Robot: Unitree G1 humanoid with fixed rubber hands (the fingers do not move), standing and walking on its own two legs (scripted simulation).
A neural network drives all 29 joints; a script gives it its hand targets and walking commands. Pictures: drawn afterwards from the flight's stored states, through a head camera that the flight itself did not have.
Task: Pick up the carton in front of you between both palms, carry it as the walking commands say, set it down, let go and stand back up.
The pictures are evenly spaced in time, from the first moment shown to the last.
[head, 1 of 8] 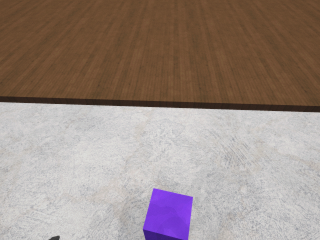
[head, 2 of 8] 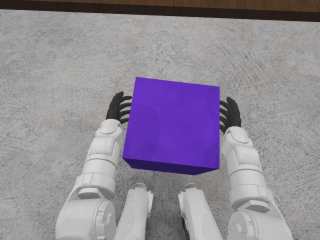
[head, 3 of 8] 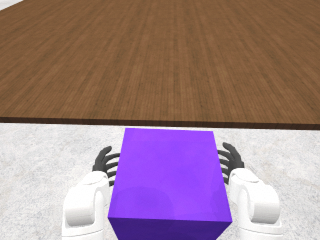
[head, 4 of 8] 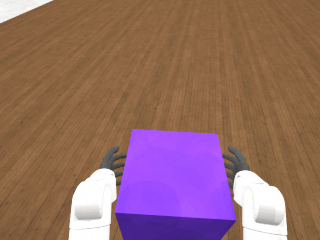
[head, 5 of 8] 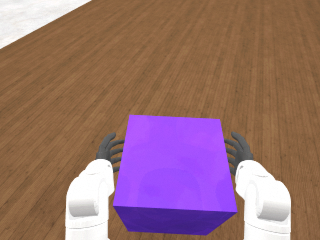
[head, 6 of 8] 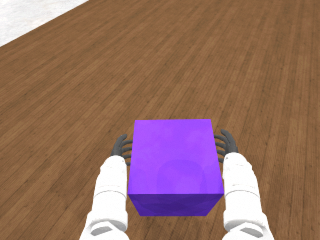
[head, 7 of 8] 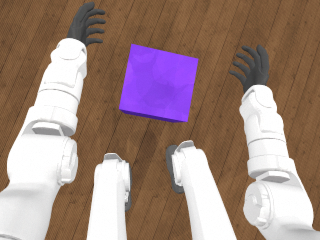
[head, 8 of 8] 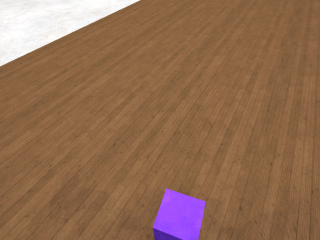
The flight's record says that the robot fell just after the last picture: no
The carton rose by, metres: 0.81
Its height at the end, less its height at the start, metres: +0.08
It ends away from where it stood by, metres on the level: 5.02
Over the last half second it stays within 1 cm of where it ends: yes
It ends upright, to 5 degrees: yes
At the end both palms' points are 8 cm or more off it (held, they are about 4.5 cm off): yes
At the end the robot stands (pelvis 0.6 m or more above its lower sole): yes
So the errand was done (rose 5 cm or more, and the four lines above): yes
